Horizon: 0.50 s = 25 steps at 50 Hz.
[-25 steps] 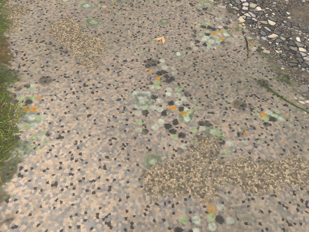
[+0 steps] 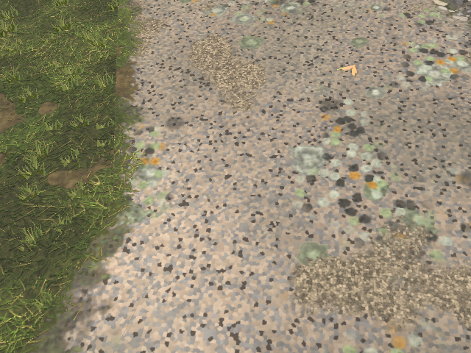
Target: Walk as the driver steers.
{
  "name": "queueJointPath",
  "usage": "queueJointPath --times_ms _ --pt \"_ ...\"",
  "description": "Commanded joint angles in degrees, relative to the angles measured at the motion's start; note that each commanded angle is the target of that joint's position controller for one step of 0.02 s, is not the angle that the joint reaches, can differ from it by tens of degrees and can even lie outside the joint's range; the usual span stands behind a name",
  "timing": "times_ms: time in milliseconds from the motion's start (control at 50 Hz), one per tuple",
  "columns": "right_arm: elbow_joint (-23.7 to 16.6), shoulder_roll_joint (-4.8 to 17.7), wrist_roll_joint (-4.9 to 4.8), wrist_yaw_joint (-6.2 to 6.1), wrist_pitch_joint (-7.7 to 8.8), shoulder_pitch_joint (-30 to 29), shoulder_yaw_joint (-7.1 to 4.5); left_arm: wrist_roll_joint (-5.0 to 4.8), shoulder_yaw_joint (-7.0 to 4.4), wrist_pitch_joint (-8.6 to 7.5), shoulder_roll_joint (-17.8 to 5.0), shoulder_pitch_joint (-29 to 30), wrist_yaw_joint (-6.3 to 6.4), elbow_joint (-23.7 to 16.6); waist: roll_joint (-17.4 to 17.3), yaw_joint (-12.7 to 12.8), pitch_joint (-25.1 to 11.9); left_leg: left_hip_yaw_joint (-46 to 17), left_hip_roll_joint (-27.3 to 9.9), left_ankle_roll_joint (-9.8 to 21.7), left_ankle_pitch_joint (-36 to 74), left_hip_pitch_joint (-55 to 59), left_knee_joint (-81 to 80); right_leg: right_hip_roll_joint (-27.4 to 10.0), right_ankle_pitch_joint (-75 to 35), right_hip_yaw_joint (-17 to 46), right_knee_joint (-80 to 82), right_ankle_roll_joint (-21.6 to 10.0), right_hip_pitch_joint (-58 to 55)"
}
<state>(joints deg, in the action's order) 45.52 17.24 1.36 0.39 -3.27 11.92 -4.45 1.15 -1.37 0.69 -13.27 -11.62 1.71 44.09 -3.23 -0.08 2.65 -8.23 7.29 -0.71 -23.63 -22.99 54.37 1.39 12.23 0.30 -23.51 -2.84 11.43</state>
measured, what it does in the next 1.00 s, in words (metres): walks ahead, turning right: left foot, then right foot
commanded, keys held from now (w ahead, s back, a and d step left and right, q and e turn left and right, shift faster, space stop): w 0.20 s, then w+e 0.80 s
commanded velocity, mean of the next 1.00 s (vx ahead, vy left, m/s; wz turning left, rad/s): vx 0.40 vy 0.00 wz -0.30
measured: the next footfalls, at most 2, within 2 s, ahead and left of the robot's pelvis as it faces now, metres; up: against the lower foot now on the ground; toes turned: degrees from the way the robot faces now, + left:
left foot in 0.24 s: +0.04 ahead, +0.11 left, +0.00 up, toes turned +0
right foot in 0.68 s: +0.36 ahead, -0.11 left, +0.00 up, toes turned -17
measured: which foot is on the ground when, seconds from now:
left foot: up 0.00-0.22, down 0.24-0.70, up 0.72-1.00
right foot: down 0.00-0.24, up 0.26-0.66, down 0.68-1.00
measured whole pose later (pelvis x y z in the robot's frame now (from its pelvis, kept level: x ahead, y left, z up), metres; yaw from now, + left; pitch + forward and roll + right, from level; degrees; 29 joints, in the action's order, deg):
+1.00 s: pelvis +0.37 -0.07 +0.00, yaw -23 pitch +1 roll +0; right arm 44.0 15.2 3.0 1.0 1.7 6.7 -1.3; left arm 0.0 -3.9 -2.6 -15.4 -20.5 -0.7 50.1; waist -1.8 2.3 2.7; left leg -3.0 -7.7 -2.9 -7.8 -38.8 52.7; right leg 9.6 10.9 4.1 -17.5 -8.4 6.7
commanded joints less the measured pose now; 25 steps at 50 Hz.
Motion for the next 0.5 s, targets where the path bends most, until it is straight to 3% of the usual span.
queueJointPath --times_ms 20,60,140,180,220,240,260,280,300,320,340,380,500 --pt "-1.78 3.48 0.49 0.57 0.42 0.56 -0.3 0.0 -2.31 -0.96 -8.73 -2.65 -0.38 -1.33 12.6 1.94 -2.66 2.51 -1.65 -1.11 0.17 -5.26 -2.74 -11.97 6.64 14.18 11.54 -8.25 -8.82" --pt "-2.04 3.56 0.74 0.94 0.87 -2.25 0.05 0.0 -2.91 -0.89 -9.78 -5.06 -0.69 0.29 12.8 3.19 -0.5 5.0 -3.34 -1.01 -0.66 -6.28 -7.35 -13.05 13.61 16.69 13.57 -9.02 -10.39" --pt "-1.52 2.1 0.41 1.02 2.55 -4.57 1.02 0.38 -3.8 -1.38 -10.91 -7.17 -1.38 2.54 11.71 3.77 0.62 8.91 -4.48 0.94 -3.52 0.3 -17.51 -13.59 13.85 16.51 13.83 -10.08 -7.56" --pt "-0.28 1.57 0.01 0.76 3.43 -2.16 1.26 0.15 -4.14 -1.33 -11.08 -5.93 -1.75 2.99 11.22 1.88 0.96 10.42 -4.05 3.1 -0.37 8.15 -25.44 -12.73 13.54 15.09 13.11 -9.78 -2.51" --pt "2.64 0.86 0.21 -0.1 4.47 4.51 1.32 -0.65 -4.09 -1.14 -9.88 -4.08 -1.87 3.27 7.92 -2.29 0.93 11.52 -3.49 5.32 9.05 23.83 -36.96 -9.64 14.65 12.35 7.6 -7.63 8.44" --pt "4.21 3.23 0.55 -0.89 5.25 10.02 0.78 -0.77 -3.38 -1.62 -7.23 -2.17 -1.91 2.27 3.43 -4.98 -1.14 4.75 -9.18 6.31 5.75 35.68 -38.27 -6.86 17.2 9.97 0.67 -5.28 19.13" --pt "4.51 8.82 1.13 -1.65 5.82 15.99 -0.23 -1.19 -1.77 -2.25 -1.5 1.07 -2.23 -0.6 -9.15 -7.97 -4.42 -14.89 -24.56 9.16 -13.64 41.97 -46.0 0.25 20.11 1.68 -16.92 -2.26 28.83" --pt "5.49 12.36 1.03 -1.86 5.95 15.69 -1.39 -0.34 -2.62 -2.57 -5.56 4.45 -1.87 -1.76 -7.16 -8.34 4.09 -24.36 -31.21 13.81 -19.07 31.65 -50.73 1.42 18.33 1.95 -24.82 -2.49 35.26" --pt "5.02 8.79 0.94 -1.85 6.19 11.76 -0.51 -0.31 -3.49 -2.65 -8.09 3.4 -2.25 -0.86 -2.03 -5.06 8.04 -19.84 -28.77 13.8 -17.26 28.32 -50.36 -1.61 13.45 5.94 -29.45 -2.99 35.33" --pt "3.97 5.66 0.43 -1.63 6.68 7.8 0.38 -0.55 -3.63 -2.77 -7.99 -0.27 -2.95 1.14 -1.93 -2.48 7.78 -14.2 -25.41 11.56 -11.59 27.26 -50.51 -2.23 9.33 6.46 -30.76 -2.67 33.87" --pt "3.3 4.14 0.3 -1.49 7.14 5.6 0.84 -0.4 -3.78 -2.66 -8.01 -2.71 -3.35 2.61 -2.46 -1.01 6.5 -8.43 -22.89 9.7 -4.17 27.29 -50.71 -2.68 6.28 5.95 -31.85 -1.91 32.42" --pt "3.79 2.67 0.21 -1.44 8.1 6.44 1.39 0.65 -3.62 -2.18 -6.85 -2.97 -4.01 3.57 -2.1 -0.94 4.08 -0.18 -20.25 8.75 9.85 26.96 -49.4 -2.83 1.89 4.0 -36.09 -0.58 31.39" --pt "6.36 1.77 0.14 -0.86 8.95 9.88 2.0 0.78 -2.2 -1.78 -3.64 7.18 -5.43 -1.0 -1.91 -1.88 6.2 11.81 -18.12 8.67 31.16 22.98 -48.36 -3.39 -7.14 -1.34 -28.19 1.41 32.2"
